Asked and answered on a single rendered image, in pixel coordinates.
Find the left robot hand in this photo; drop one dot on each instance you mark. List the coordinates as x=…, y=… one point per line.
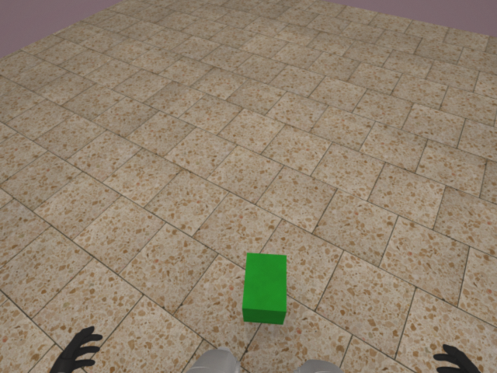
x=66, y=362

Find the left robot thigh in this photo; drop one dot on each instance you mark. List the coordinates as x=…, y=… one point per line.
x=216, y=361

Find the carton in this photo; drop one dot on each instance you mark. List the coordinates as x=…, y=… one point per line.
x=265, y=288

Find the right robot hand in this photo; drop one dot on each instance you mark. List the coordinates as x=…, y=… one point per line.
x=456, y=357

